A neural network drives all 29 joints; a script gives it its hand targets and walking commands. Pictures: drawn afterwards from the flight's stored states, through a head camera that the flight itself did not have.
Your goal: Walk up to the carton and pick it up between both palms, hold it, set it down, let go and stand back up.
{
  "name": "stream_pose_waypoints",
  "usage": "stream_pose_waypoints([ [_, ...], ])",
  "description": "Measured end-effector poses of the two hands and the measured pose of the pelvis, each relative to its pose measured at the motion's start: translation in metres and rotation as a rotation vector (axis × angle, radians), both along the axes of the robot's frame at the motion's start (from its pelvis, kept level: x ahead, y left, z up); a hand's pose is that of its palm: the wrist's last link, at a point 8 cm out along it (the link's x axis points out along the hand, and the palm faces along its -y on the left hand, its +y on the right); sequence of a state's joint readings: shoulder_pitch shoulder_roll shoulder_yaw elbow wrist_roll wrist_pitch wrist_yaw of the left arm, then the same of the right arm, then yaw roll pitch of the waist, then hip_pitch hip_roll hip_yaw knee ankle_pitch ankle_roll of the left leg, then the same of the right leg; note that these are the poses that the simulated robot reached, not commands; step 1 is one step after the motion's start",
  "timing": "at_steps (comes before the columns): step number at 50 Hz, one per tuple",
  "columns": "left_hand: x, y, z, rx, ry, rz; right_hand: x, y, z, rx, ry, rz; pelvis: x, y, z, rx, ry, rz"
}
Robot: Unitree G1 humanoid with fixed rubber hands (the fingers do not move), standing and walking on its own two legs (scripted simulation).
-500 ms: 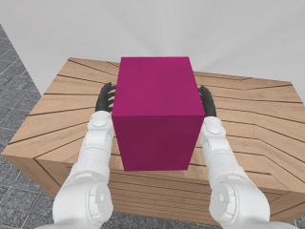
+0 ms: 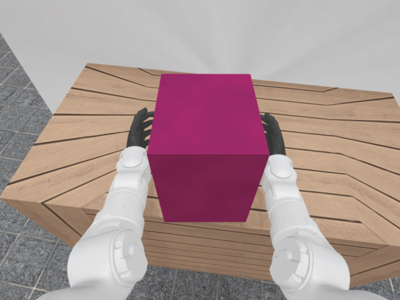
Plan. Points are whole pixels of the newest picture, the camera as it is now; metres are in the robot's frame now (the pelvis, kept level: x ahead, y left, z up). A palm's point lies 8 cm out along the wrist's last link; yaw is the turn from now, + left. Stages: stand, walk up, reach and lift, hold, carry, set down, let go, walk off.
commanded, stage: set down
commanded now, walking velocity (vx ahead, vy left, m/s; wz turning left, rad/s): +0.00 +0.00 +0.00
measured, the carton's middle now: (205, 151) +0.43 +0.01 +0.01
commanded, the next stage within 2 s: none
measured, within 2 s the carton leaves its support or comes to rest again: rests again in 0.24 s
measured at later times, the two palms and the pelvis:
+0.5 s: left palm (139, 146) +0.41 +0.15 +0.05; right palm (274, 153) +0.41 -0.14 +0.05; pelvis +0.00 +0.00 +0.00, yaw +0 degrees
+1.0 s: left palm (139, 147) +0.41 +0.15 +0.05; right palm (274, 155) +0.40 -0.14 +0.05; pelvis +0.00 +0.00 +0.00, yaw +0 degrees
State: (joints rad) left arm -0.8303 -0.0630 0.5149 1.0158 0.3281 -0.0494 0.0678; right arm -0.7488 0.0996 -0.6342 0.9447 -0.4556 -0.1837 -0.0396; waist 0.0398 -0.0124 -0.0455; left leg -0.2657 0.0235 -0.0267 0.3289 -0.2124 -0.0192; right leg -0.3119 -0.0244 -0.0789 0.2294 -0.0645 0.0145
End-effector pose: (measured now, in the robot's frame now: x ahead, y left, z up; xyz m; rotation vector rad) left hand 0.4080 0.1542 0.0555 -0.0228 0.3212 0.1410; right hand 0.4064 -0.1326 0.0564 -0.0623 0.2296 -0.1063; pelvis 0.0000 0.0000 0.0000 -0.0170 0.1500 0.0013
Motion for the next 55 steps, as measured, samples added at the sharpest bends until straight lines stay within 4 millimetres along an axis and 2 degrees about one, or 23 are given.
stream_pose_waypoints([
  [55,-0.0011,-0.0023,-0.0052,0.001,-0.035,-0.01,-0.0048,-0.0028,-0.0092,-0.026,-0.031,-0.001,0.0006,-0.0004,0.0013,0.005,-0.029,-0.007],
])
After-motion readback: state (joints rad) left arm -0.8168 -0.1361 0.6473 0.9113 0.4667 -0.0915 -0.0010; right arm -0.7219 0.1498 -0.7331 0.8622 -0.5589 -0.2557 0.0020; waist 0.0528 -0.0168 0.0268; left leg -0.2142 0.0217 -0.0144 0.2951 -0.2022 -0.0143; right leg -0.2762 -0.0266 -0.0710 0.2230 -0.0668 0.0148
